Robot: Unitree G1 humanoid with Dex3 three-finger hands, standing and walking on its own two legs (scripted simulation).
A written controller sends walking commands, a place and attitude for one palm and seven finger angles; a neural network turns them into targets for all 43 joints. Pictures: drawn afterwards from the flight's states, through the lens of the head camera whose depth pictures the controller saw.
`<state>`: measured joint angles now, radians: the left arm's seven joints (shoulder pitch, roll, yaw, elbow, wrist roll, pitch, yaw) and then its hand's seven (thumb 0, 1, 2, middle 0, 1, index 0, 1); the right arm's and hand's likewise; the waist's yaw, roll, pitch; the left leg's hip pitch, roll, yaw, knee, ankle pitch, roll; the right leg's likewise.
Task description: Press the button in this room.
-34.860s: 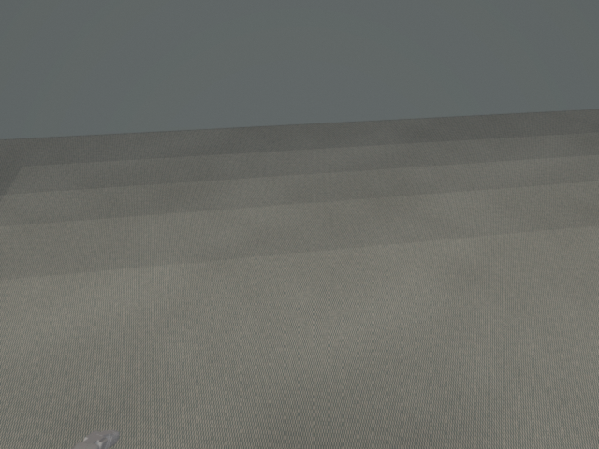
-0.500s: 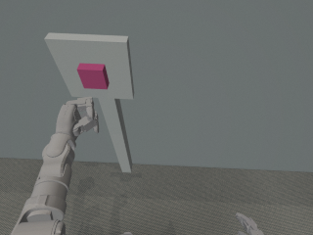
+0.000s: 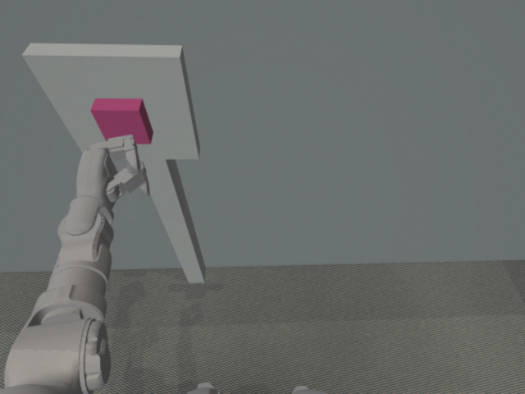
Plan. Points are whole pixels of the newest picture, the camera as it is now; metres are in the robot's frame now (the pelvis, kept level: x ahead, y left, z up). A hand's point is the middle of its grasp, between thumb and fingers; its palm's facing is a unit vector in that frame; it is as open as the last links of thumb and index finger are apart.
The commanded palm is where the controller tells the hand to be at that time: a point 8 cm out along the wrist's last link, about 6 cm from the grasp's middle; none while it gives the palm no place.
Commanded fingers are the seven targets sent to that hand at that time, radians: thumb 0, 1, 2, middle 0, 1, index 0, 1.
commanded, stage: aim a knuckle at the button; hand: left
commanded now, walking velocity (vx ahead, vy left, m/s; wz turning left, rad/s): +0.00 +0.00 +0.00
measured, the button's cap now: (124, 120) +0.52 +0.20 +0.11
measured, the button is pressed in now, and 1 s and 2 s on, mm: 0 4 13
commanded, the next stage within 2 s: press the button with the knuckle in 0.48 s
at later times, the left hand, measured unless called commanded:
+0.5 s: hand (147, 177) +0.43 +0.16 +0.08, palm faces +0.00 -1.00 -0.01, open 3.1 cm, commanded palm +0.40 +0.22 +0.08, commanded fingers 0.00 0.90 0.90 -1.30 -1.50 -1.30 -1.50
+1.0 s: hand (148, 164) +0.46 +0.17 +0.07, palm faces +0.00 -1.00 -0.02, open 3.0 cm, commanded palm +0.44 +0.22 +0.08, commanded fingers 0.00 0.90 0.90 -1.30 -1.50 -1.30 -1.50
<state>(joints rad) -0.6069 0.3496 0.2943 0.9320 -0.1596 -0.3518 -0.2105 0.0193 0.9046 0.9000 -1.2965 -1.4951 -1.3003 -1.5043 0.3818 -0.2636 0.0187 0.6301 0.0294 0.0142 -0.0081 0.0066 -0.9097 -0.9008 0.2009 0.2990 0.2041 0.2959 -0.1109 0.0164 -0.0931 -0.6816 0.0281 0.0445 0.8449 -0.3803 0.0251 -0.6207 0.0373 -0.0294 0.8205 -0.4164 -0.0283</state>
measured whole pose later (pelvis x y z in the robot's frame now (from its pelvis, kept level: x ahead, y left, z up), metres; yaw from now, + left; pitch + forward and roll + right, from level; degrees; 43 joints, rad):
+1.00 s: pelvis +0.00 +0.00 -0.01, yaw +1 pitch +14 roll -2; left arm -0.74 0.36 0.29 1.05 -0.13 -0.38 -0.19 0.00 0.88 0.92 -1.30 -1.50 -1.30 -1.50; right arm 0.38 -0.26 0.02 0.64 0.02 0.03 0.00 0.00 -0.91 -0.90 0.20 0.30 0.20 0.30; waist -0.12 0.02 -0.10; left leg -0.75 0.03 0.03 0.89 -0.39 0.02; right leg -0.68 0.04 -0.04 0.86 -0.43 -0.03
